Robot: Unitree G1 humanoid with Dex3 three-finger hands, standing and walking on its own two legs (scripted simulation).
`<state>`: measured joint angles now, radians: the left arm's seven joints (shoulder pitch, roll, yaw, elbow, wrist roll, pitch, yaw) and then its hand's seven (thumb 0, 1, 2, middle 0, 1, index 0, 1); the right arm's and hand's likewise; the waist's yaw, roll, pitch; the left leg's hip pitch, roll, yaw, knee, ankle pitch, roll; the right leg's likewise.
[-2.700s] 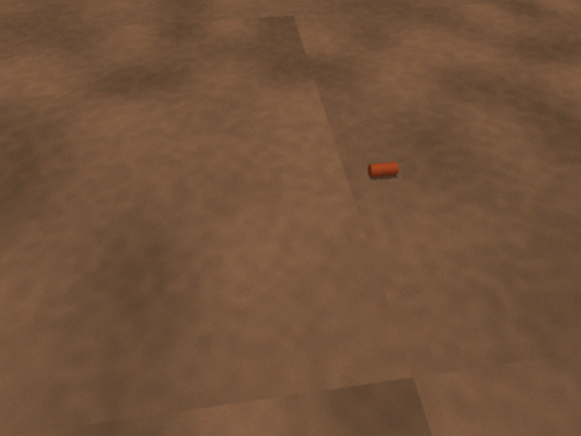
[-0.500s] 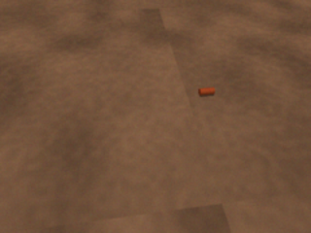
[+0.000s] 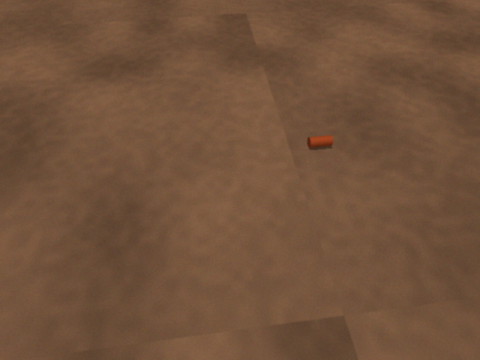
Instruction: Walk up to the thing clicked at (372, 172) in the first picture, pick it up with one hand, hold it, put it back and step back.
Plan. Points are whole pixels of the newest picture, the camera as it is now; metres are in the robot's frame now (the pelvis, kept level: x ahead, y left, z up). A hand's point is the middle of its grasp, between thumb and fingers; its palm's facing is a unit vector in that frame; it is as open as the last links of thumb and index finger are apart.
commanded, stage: stand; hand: left
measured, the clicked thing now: (319, 141) +1.37 -0.44 -0.75
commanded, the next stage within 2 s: walk up in 1.02 s
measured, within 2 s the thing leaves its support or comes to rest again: neither
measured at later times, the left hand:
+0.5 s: hand out of the picture +0.07 +0.25 -0.16, palm faces -0.03 -0.94 -0.34, open 7.4 cm
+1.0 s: hand out of the picture +0.07 +0.25 -0.16, palm faces -0.03 -0.94 -0.34, open 7.4 cm
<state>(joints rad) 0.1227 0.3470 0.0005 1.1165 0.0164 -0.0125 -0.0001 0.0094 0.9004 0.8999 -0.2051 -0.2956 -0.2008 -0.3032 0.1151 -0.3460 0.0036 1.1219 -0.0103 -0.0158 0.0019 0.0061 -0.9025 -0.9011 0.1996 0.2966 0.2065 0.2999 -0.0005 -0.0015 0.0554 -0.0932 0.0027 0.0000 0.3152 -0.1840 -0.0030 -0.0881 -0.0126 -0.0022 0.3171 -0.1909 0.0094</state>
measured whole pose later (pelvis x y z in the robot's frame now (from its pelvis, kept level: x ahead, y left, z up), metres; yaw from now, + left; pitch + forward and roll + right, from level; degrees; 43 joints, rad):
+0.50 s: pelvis +0.00 +0.00 +0.00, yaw +0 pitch -2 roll +0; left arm 0.12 0.35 0.00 1.12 0.02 -0.01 0.00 0.01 0.90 0.90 -0.21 -0.30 -0.20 -0.30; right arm 0.12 -0.35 0.00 1.12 -0.01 -0.01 0.00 0.01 -0.90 -0.90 0.20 0.30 0.21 0.30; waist 0.00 0.00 0.05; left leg -0.09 0.01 0.00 0.31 -0.18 -0.01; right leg -0.09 -0.01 0.00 0.31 -0.19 0.01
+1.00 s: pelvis +0.00 +0.00 +0.00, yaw +0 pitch -2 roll +0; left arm 0.12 0.35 0.00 1.12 0.02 -0.01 0.00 0.01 0.90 0.90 -0.21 -0.30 -0.20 -0.30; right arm 0.12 -0.35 0.00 1.12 -0.01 -0.01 0.00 0.01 -0.90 -0.90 0.20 0.30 0.21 0.30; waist 0.00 0.00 0.05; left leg -0.09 0.01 0.00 0.31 -0.18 -0.01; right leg -0.08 -0.01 0.00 0.31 -0.19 0.01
